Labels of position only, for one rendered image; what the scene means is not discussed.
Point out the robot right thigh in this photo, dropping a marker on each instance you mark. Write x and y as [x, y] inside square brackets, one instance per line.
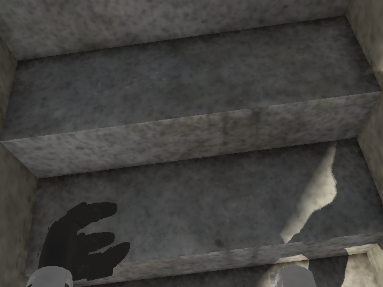
[292, 276]

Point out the robot left hand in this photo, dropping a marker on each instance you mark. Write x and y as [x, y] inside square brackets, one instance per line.
[64, 248]

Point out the robot left forearm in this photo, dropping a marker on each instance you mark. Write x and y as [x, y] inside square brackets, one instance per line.
[51, 276]

